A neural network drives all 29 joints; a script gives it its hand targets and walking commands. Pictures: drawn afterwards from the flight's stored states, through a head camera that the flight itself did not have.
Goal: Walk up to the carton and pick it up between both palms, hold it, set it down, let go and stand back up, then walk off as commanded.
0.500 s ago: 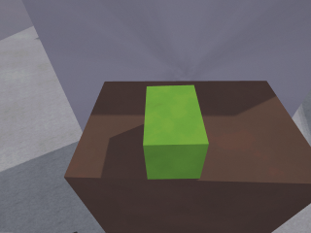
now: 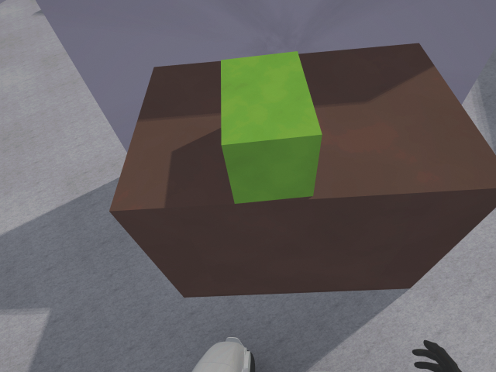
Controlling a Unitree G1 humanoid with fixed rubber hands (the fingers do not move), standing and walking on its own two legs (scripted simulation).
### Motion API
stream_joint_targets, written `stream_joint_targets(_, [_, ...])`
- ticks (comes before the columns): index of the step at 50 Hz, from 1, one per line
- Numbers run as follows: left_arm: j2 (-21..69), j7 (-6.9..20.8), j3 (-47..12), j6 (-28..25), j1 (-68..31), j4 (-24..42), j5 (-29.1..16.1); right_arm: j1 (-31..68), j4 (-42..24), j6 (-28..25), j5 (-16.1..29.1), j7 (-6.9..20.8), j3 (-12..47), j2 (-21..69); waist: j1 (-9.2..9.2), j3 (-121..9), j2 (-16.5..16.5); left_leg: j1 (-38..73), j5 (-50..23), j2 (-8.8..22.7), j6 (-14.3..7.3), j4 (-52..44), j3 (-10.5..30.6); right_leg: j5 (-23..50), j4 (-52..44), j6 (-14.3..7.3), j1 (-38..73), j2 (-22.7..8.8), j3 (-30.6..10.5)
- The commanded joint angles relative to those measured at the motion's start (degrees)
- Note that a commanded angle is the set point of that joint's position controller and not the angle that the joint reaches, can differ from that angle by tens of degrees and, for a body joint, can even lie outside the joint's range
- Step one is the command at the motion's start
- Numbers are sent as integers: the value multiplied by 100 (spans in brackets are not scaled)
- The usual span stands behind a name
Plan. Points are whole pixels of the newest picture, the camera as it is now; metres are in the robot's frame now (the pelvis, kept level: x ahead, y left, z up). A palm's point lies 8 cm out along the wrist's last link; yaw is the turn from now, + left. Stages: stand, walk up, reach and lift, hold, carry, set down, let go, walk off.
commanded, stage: walk off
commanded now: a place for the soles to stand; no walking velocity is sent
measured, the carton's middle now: (266, 127) +0.60 +0.02 +0.00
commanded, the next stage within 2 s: stand in 1.14 s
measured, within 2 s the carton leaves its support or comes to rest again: neither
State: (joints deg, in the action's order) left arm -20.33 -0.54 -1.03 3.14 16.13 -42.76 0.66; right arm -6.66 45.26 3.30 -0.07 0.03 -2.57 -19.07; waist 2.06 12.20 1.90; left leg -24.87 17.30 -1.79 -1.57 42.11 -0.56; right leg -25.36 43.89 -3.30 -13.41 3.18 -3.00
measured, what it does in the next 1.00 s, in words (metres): steps on the spot: left foot, then right foot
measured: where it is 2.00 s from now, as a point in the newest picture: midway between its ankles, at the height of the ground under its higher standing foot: outside the picture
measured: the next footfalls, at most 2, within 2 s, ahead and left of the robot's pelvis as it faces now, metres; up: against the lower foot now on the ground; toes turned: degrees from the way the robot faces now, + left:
left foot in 0.38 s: -0.01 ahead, +0.13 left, +0.00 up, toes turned -2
right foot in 0.68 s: -0.03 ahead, -0.10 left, +0.00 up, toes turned +1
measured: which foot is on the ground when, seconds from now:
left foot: up 0.00-0.36, down 0.38-1.00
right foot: down 0.00-0.40, up 0.42-0.66, down 0.68-1.00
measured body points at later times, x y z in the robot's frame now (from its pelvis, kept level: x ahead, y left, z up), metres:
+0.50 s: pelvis -0.07 +0.03 +0.00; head -0.07 +0.06 +0.45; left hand +0.02 +0.32 -0.13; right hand +0.01 -0.27 -0.10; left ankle -0.05 +0.13 -0.71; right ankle -0.03 -0.08 -0.70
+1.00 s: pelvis -0.08 +0.02 +0.00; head -0.06 +0.00 +0.45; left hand +0.01 +0.33 -0.10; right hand +0.04 -0.27 -0.12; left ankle -0.05 +0.13 -0.71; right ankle -0.07 -0.10 -0.71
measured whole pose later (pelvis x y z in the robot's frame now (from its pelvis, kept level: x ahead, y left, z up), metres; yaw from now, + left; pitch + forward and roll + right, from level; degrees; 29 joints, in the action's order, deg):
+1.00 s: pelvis -0.08 +0.02 +0.00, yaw +0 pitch -5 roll +0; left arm -22.2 0.4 -1.0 1.6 12.5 -45.2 0.7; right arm -11.7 47.7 -1.6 -0.1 -0.4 -2.6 -19.6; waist 1.9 6.8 2.2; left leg -17.5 21.8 -1.6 -1.0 44.3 1.9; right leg -23.5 44.4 -0.3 -15.8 0.3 -1.1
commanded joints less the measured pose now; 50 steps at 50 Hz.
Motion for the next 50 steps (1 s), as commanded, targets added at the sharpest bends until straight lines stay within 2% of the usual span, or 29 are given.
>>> stream_joint_targets(1, [-1826,-46,861,-154,-818,269,223,-173,-247,-12,-70,-274,-530,-1574,-147,-677,-1312,-80,1547,-796,-18,2805,1076,1887,-2815,-542,-941,-1956,-2371])
stream_joint_targets(3, [-1533,-99,825,-155,-963,418,222,-478,-202,-9,-4,-231,-498,-1522,-269,-639,-1267,-208,1022,-801,86,2887,927,2578,-2558,-345,-459,-1500,-1543])
stream_joint_targets(4, [-1489,-126,817,-164,-924,441,233,-418,-264,-35,-32,-228,-502,-1601,-178,-564,-1193,-528,921,-811,163,2881,895,2561,-2428,-262,-49,-1464,-1547])
stream_joint_targets(6, [-1501,-83,825,-191,-751,536,282,-720,-212,-119,-79,-246,-468,-1640,-101,-1074,-1090,-674,1041,-728,275,2835,747,2238,-2134,-664,619,-1582,-1631])
stream_joint_targets(9, [-1437,-46,842,-197,-538,431,253,-770,-230,-231,-99,-166,-365,-1507,-37,-1213,-1057,-617,1126,-346,272,2065,636,615,-2225,-1004,823,-1703,-1654])
stream_joint_targets(10, [-1361,-13,832,-185,-610,451,245,-766,-129,-256,-102,-149,-370,-1521,-1,-1271,-1211,-398,1102,-374,304,1764,484,61,-2367,-955,648,-1542,-1489])
stream_joint_targets(13, [-1515,46,849,-178,-624,426,223,-931,-176,-334,-103,-102,-363,-1511,-47,-1070,-1380,315,1390,-48,64,752,557,-688,-2321,-1050,-113,-1716,-1605])
stream_joint_targets(16, [-1502,120,805,-111,-1124,384,169,-1648,35,-437,-124,-107,-416,-1404,-522,-902,-1203,1565,896,56,-66,-792,581,-862,-1595,-617,-981,-1362,-970])
stream_joint_targets(17, [-1407,112,789,-83,-1024,360,126,-1919,162,-490,-135,-126,-409,-1314,-635,-994,-822,1799,657,71,-50,-1494,608,-878,-1040,-445,-1013,-1178,-772])
stream_joint_targets(18, [-1204,126,737,-65,-787,249,54,-1820,99,-513,-230,-163,-384,-1377,-597,-789,-328,1492,1191,419,-123,-1974,1333,-601,-378,-233,-1112,-866,-616])
stream_joint_targets(19, [-1087,103,712,-50,-622,238,27,-1574,-35,-545,-293,-191,-433,-1603,-540,-578,282,1171,1496,1170,-424,-2300,2698,-650,590,-27,-1511,-301,-469])
stream_joint_targets(20, [-1179,68,733,-41,-522,199,54,-1110,-189,-603,-281,-232,-476,-1881,-254,-303,313,339,1252,1670,-507,-2627,3501,-348,1113,156,-1431,-44,-679])
stream_joint_targets(21, [-1331,56,756,-47,-373,129,66,-765,-280,-637,-206,-243,-491,-2118,-184,-265,548,-261,1806,1935,-579,-2921,3756,-453,1219,277,-1093,-63,-947])
stream_joint_targets(22, [-1460,31,783,-71,-393,49,68,-697,-243,-636,-196,-280,-476,-2133,-184,15,641,-544,1667,1903,-743,-2891,3664,-382,1202,302,-989,-156,-974])
stream_joint_targets(23, [-1614,81,823,-130,-331,10,80,-656,-351,-662,-182,-236,-445,-1988,-166,-157,677,-326,1240,1714,-742,-2547,3385,-296,1179,328,-905,-320,-978])
stream_joint_targets(25, [-1612,128,857,-122,-86,-194,78,-610,-292,-669,-158,-187,-401,-1946,-133,-311,805,-314,1429,1422,-595,-2526,2781,-156,1234,311,-719,-254,-725])
stream_joint_targets(26, [-1593,131,852,-114,-142,-69,109,-628,-359,-721,-158,-164,-369,-1834,-160,-282,997,-164,1083,1397,-647,-2426,2853,-60,1141,320,-812,-316,-705])
stream_joint_targets(29, [-1464,122,793,-171,-45,-103,142,-713,-310,-711,-125,-157,-335,-1830,-197,-646,994,117,286,1531,-884,-2088,2698,-384,748,306,-578,-448,-451])
stream_joint_targets(33, [-1446,137,727,-304,-105,-254,140,-614,-141,-658,-148,-100,-303,-1790,-186,-983,1050,317,-167,1197,-661,-1633,2028,-248,-879,189,150,-570,-250])
stream_joint_targets(34, [-1370,140,708,-376,42,-315,130,-392,-189,-639,-158,-90,-270,-1767,-54,-966,899,291,-484,1071,-620,-1229,1689,598,-1740,137,483,-619,-326])
stream_joint_targets(35, [-1477,103,705,-426,53,-333,167,-317,-204,-601,-114,-112,-241,-1594,-29,-1184,191,-61,-767,805,-420,-611,1361,1101,-1934,-58,865,-981,-1035])
stream_joint_targets(36, [-1742,119,700,-454,-167,-323,132,-347,-165,-593,-57,-124,-235,-1470,-126,-1146,-378,-12,-464,341,-165,-210,825,738,-2210,-323,509,-1507,-1777])
stream_joint_targets(37, [-1855,125,718,-467,-506,-355,85,-559,119,-601,44,-160,-245,-1422,-236,-1092,-533,728,-1,5,-85,65,363,567,-2214,-749,-344,-1897,-1780])
stream_joint_targets(38, [-1721,152,724,-451,-700,-245,77,-716,111,-624,14,-156,-279,-1465,-310,-1138,-350,1066,77,83,-170,-183,384,559,-2025,-745,-518,-1785,-1605])
stream_joint_targets(40, [-1552,153,614,-442,-767,-314,72,-511,204,-636,42,-152,-283,-1503,-333,-1040,-603,1282,-622,261,-250,-417,624,991,-2030,-487,-596,-1427,-1099])
stream_joint_targets(43, [-1420,150,620,-387,-679,-181,37,-458,171,-660,5,-169,-268,-1663,-171,-1130,-765,900,-934,591,-365,-785,1037,1580,-1533,-207,-60,-1091,-753])
stream_joint_targets(46, [-1440,161,626,-379,-627,-215,59,-425,129,-663,4,-168,-221,-1648,-162,-1213,-838,837,-885,575,-326,-760,1026,1703,-1493,-241,-21,-1113,-846])
stream_joint_targets(47, [-1411,169,609,-363,-617,-278,50,-401,153,-660,25,-190,-218,-1591,-137,-1201,-1052,902,-836,505,-295,-614,896,1593,-1612,-327,-138,-1185,-812])
stream_joint_targets(50, [-1444,160,588,-368,-782,-202,44,-494,166,-650,3,-184,-267,-1658,-208,-1282,-846,1041,-1030,558,-343,-762,937,1720,-1431,-302,-163,-1111,-708])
